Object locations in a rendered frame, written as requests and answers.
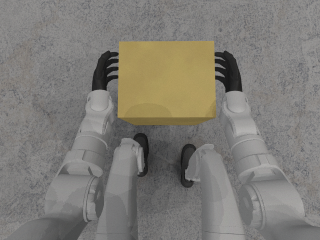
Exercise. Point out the robot shin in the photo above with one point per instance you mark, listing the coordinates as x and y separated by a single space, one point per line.
128 141
188 171

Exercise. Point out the robot right forearm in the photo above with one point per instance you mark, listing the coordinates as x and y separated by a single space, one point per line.
253 162

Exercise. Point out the robot left forearm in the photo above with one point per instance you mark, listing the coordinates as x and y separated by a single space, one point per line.
91 142

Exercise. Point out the carton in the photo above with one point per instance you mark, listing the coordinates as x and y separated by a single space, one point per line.
163 83

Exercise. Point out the robot right shin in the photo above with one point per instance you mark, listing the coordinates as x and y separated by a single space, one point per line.
188 171

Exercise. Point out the left robot hand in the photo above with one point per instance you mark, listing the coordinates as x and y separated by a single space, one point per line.
100 79

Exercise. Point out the left robot upper arm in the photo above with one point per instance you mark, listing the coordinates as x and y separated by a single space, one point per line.
72 202

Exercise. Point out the right robot upper arm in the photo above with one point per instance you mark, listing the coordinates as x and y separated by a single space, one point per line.
273 207

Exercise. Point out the right robot hand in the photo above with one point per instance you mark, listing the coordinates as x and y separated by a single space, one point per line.
232 78

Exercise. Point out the robot left shin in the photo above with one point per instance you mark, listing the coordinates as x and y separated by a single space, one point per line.
128 141

